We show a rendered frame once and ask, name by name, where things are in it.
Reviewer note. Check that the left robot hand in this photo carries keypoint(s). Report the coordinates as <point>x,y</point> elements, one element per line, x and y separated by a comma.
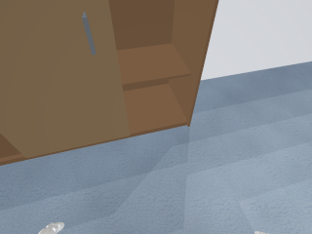
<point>52,228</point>

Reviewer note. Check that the handle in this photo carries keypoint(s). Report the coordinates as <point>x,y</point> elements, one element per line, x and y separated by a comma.
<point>89,34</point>

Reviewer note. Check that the wardrobe door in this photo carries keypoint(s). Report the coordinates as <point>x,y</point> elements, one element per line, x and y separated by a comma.
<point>6,148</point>
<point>54,94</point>

